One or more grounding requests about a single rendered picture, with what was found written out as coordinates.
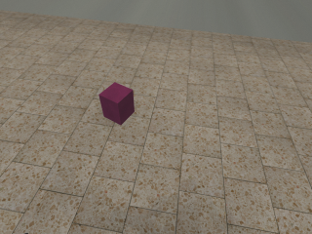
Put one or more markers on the carton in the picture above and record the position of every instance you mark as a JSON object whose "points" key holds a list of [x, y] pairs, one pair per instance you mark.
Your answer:
{"points": [[117, 103]]}

